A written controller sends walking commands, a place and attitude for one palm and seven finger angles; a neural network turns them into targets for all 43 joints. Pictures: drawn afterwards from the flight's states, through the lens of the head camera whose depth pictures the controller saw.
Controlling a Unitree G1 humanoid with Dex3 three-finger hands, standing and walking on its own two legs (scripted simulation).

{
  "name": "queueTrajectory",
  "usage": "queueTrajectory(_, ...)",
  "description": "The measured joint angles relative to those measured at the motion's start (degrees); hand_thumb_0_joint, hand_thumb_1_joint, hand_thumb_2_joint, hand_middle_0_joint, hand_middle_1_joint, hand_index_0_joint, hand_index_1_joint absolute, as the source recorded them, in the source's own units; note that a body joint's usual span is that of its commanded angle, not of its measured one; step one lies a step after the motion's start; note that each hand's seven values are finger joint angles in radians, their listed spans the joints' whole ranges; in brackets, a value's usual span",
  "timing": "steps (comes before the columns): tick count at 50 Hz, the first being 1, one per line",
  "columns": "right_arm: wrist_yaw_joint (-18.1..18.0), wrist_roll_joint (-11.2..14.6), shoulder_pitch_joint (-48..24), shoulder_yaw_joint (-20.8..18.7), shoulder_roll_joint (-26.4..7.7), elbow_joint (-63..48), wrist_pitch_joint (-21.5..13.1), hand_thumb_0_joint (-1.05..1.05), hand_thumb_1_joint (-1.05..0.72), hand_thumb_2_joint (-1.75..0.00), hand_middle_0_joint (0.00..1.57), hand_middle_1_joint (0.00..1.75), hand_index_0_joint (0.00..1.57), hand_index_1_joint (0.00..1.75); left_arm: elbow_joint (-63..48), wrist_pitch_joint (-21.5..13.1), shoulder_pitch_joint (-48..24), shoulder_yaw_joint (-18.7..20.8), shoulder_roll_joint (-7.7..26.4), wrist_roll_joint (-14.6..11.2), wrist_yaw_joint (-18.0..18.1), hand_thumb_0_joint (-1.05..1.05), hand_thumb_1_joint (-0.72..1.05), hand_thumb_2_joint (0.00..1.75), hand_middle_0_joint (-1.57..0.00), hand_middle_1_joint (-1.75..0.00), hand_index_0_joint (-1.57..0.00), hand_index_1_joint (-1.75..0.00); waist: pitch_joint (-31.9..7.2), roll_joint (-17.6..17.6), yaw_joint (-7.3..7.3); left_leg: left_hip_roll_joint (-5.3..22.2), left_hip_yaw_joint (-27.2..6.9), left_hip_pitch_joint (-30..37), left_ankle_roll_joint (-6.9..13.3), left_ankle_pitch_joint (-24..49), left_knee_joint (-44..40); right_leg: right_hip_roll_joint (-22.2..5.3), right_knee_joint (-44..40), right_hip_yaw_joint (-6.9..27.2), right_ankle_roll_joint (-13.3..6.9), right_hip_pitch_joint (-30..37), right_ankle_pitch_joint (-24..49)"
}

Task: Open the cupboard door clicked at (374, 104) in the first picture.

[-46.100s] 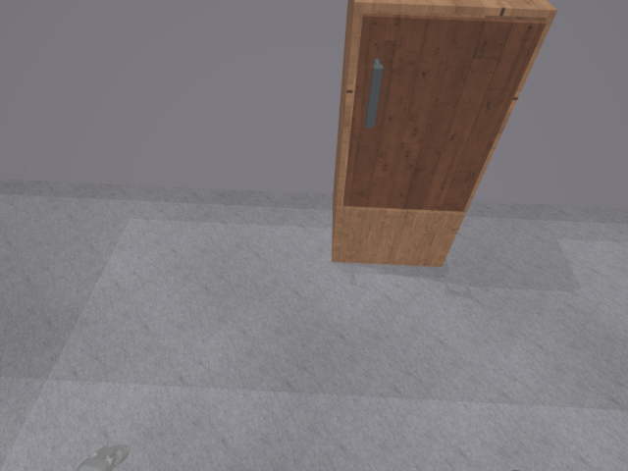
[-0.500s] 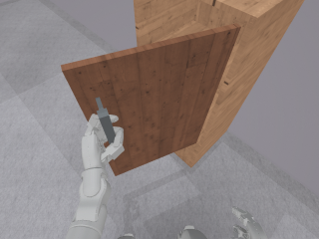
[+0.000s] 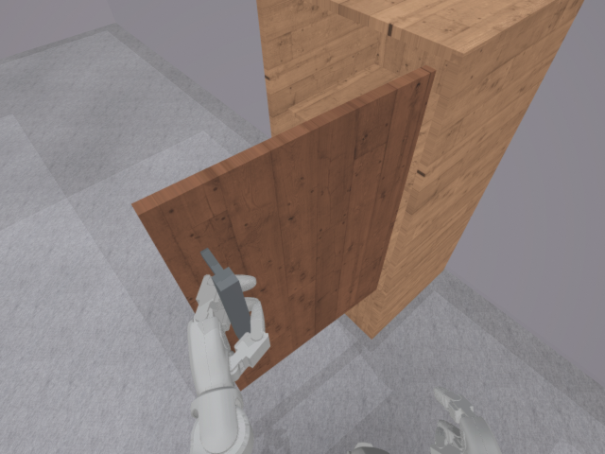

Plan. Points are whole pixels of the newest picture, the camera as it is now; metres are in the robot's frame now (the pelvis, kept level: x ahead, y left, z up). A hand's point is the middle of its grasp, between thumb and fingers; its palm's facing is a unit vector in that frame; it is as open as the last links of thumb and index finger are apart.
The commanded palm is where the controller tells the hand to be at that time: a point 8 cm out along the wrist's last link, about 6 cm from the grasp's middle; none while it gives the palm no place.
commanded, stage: open thumb and fingers to let go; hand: left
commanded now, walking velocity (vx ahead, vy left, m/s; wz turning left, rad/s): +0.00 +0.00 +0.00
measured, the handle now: (228, 299) +0.31 +0.10 +0.05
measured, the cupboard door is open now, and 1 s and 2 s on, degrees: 86 84 87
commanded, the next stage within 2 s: slide the hand sideways off the handle in 0.88 s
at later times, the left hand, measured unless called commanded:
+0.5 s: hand (253, 332) +0.26 +0.07 +0.05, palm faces +0.32 -0.95 -0.01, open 10.9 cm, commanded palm +0.22 +0.11 +0.05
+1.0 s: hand (251, 330) +0.27 +0.07 +0.05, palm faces +0.25 -0.97 -0.02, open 14.8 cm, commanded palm +0.22 +0.11 +0.05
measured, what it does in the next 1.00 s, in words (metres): stands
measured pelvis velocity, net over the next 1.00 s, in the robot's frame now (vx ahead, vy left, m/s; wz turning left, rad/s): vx -0.03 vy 0.03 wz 0.00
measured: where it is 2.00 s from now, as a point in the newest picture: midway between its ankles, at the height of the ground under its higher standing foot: outside the picture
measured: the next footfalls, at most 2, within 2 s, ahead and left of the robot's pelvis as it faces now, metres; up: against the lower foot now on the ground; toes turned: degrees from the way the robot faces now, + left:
none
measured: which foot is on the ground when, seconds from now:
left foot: down 0.00-1.00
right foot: down 0.00-1.00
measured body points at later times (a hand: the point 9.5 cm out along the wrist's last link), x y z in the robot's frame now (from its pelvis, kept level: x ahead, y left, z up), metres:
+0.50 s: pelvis -0.02 +0.00 -0.01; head +0.02 -0.02 +0.44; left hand +0.24 +0.12 +0.05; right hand +0.17 -0.21 -0.10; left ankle -0.02 +0.15 -0.68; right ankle +0.02 -0.08 -0.68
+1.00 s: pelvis -0.03 +0.03 -0.01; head +0.01 +0.01 +0.44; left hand +0.25 +0.12 +0.05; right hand +0.16 -0.18 -0.11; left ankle -0.02 +0.15 -0.68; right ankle +0.02 -0.08 -0.68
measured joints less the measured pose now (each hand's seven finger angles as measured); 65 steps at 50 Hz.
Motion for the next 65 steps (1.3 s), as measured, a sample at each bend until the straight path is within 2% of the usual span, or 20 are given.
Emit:
queueTrajectory(4, -0.4, -0.2, -0.5, -0.2, -0.4, 0.2, -1.5, 0.02, -0.9, -0.9, 0.2, 0.3, 0.2, 0.3, -1.1, -0.2, 1.0, -1.8, 0.9, 0.6, 0.8, 0.04, 0.68, 0.74, -0.34, -1.33, -0.38, -1.35, 0.2, 0.3, -0.15, 0.0, -0.6, -0.6, -0.2, -0.3, 1.0, -0.1, 1.0, -0.5, -0.4, -0.4, -0.5)
queueTrajectory(9, -1.1, -0.3, -2.6, -0.3, -0.6, 1.4, -2.6, 0.02, -0.9, -0.9, 0.2, 0.3, 0.2, 0.3, 1.9, 0.2, -3.7, 0.0, -0.3, 0.3, 2.4, 0.02, 0.64, 0.76, -0.37, -1.33, -0.38, -1.34, 0.5, 0.3, 0.64, -0.4, -1.1, -2.4, -0.4, -0.2, 2.4, -0.5, 2.6, -1.0, -0.6, -2.0, -0.7)
queueTrajectory(14, -1.2, -0.2, -3.6, 0.0, -0.1, 1.4, -2.8, 0.02, -0.9, -0.9, 0.2, 0.3, 0.2, 0.3, 3.3, 0.9, -6.3, 1.3, -0.9, -0.4, 2.2, 0.02, 0.53, 0.74, -0.37, -1.32, -0.39, -1.32, 0.6, 0.1, 1.25, -0.7, -1.2, -3.1, -0.4, 0.4, 2.3, -0.8, 2.7, -1.1, -0.7, -2.8, -0.3)
queueTrajectory(19, -1.2, -0.1, -3.4, 0.3, 0.1, 1.2, -2.9, 0.02, -0.9, -0.9, 0.2, 0.3, 0.2, 0.3, 3.4, 0.8, -6.6, 1.5, -1.0, -0.7, 1.9, 0.01, 0.3, 0.64, -0.36, -1.29, -0.38, -1.29, 0.6, 0.2, 1.45, -0.9, -1.2, -3.1, -0.2, 0.8, 2.2, -1.0, 2.4, -1.1, -0.5, -2.7, 0.1)
queueTrajectory(29, -1.2, -0.1, -2.7, 0.2, -0.2, 1.5, -2.7, 0.02, -0.9, -0.9, 0.2, 0.3, 0.2, 0.3, 4.8, 0.3, -8.3, 0.5, -0.9, 0.0, 2.4, 0.01, -0.27, 0.4, -0.32, -1.21, -0.34, -1.21, 0.8, 0.0, 1.31, -1.1, -0.8, -3.8, 0.4, 0.6, 3.5, -1.2, 2.7, -0.6, 0.3, -3.1, 0.6)
queueTrajectory(34, -0.9, -0.1, -2.1, 0.1, -0.2, 1.4, -2.7, 0.02, -0.9, -0.9, 0.2, 0.3, 0.2, 0.3, 5.2, 1.0, -9.2, -0.3, -0.8, 0.4, 3.1, 0.0, -0.41, 0.34, -0.29, -1.09, -0.31, -1.09, 0.7, 0.0, 1.21, -1.2, -0.3, -4.2, 0.9, 0.4, 4.1, -1.3, 2.9, -0.1, 0.8, -3.3, 0.8)
queueTrajectory(42, -0.5, -0.1, -1.9, 0.7, 0.3, 1.3, -2.5, 0.02, -0.9, -0.9, 0.2, 0.3, 0.2, 0.3, 5.6, 2.2, -10.1, -2.2, -0.5, 0.5, 3.6, -0.01, -0.48, 0.31, -0.26, -0.78, -0.27, -0.77, 0.7, 0.1, 1.08, -1.3, 0.4, -4.2, 1.6, 0.1, 4.6, -1.3, 2.9, 0.6, 1.5, -3.4, 1.1)
queueTrajectory(50, -0.2, 0.0, -2.9, 1.1, 0.4, 1.4, -2.2, 0.02, -0.9, -0.9, 0.2, 0.3, 0.2, 0.3, 6.0, 3.3, -11.3, -2.6, -0.5, 0.2, 3.6, -0.01, -0.5, 0.31, -0.37, -0.59, -0.35, -0.64, 0.7, 0.1, 1.67, -1.5, 0.4, -4.5, 2.0, 0.2, 4.9, -1.5, 2.9, 0.6, 1.8, -3.4, 1.3)
queueTrajectory(51, -0.1, 0.1, -3.0, 1.2, 0.4, 1.3, -2.4, 0.02, -0.9, -0.9, 0.2, 0.3, 0.2, 0.3, 5.7, 3.1, -11.1, -2.4, -0.4, 0.8, 2.7, -0.01, -0.5, 0.31, -0.37, -0.58, -0.35, -0.63, 1.0, 0.0, 1.56, -1.6, 0.4, -4.5, 2.1, 0.2, 5.1, -1.6, 3.0, 0.6, 1.9, -3.5, 1.3)
queueTrajectory(52, 0.0, 0.3, -2.9, 1.2, 0.2, 0.9, -2.5, 0.02, -0.9, -0.9, 0.2, 0.3, 0.2, 0.3, 5.2, 2.5, -10.6, -2.1, 0.2, 1.1, -0.1, -0.01, -0.5, 0.31, -0.37, -0.56, -0.33, -0.61, 1.2, -0.1, 1.55, -1.8, 0.3, -4.8, 2.1, 0.2, 5.3, -1.8, 3.3, 0.5, 1.9, -3.7, 1.2)
queueTrajectory(55, -0.3, 1.0, -1.7, 1.1, -0.7, -0.5, -2.9, 0.02, -0.9, -0.9, 0.2, 0.3, 0.2, 0.3, 3.7, -0.1, -9.5, -1.7, 4.1, 0.6, -11.4, -0.01, -0.49, 0.31, -0.32, -0.49, -0.25, -0.53, 1.6, 0.0, 2.03, -2.2, 0.1, -5.5, 2.4, 0.0, 6.1, -2.2, 4.2, 0.4, 2.0, -4.2, 0.9)
queueTrajectory(57, -0.7, 1.8, -1.2, 1.1, -1.4, -1.1, -3.1, 0.02, -0.9, -0.9, 0.2, 0.3, 0.2, 0.3, 2.6, -1.2, -9.0, -1.9, 6.9, -1.4, -18.5, -0.01, -0.5, 0.31, -0.28, -0.44, -0.2, -0.47, 2.0, 0.4, 2.18, -2.3, 0.0, -5.7, 2.5, -0.2, 6.8, -2.4, 4.6, 0.3, 2.2, -4.3, 0.7)
queueTrajectory(59, -1.2, 2.7, -0.8, 1.1, -2.1, -1.8, -3.2, 0.02, -0.9, -0.9, 0.2, 0.3, 0.2, 0.3, 1.3, -1.2, -8.3, -2.3, 8.0, -4.4, -23.4, -0.01, -0.5, 0.3, -0.25, -0.4, -0.17, -0.42, 2.6, 0.9, 2.15, -2.4, 0.1, -5.5, 2.7, -0.5, 7.1, -2.4, 4.7, 0.4, 2.4, -4.0, 0.6)
queueTrajectory(62, -1.8, 3.7, -0.1, 1.2, -2.5, -3.0, -3.5, 0.02, -0.9, -0.9, 0.2, 0.3, 0.2, 0.3, -0.5, 0.2, -6.7, -2.2, 6.7, -7.7, -25.7, -0.01, -0.5, 0.3, -0.21, -0.36, -0.15, -0.37, 3.0, 1.2, 1.91, -2.4, 0.7, -4.8, 3.0, -0.5, 6.7, -2.4, 4.3, 1.0, 2.8, -3.5, 0.8)
queueTrajectory(65, -1.7, 3.7, 0.6, 1.3, -2.3, -4.4, -3.5, 0.02, -0.9, -0.9, 0.2, 0.3, 0.2, 0.3, -2.3, 1.3, -4.8, -2.1, 5.1, -7.0, -24.4, -0.01, -0.5, 0.3, -0.17, -0.33, -0.17, -0.35, 2.7, 0.6, 1.59, -2.5, 1.3, -4.7, 3.2, -0.4, 6.2, -2.5, 4.2, 1.6, 3.0, -3.8, 0.8)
